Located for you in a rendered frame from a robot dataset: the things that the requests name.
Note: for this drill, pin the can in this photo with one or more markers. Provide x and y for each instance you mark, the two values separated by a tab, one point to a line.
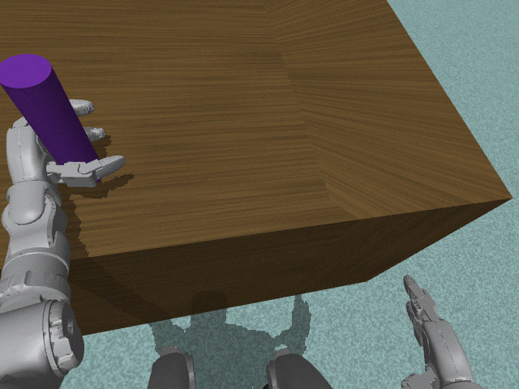
31	83

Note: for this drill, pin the left robot arm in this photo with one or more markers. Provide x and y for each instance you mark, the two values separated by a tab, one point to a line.
40	341

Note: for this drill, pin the left robot hand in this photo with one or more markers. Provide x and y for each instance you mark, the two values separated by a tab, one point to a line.
29	160

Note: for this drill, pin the right robot hand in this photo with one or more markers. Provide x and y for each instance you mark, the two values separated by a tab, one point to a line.
445	359

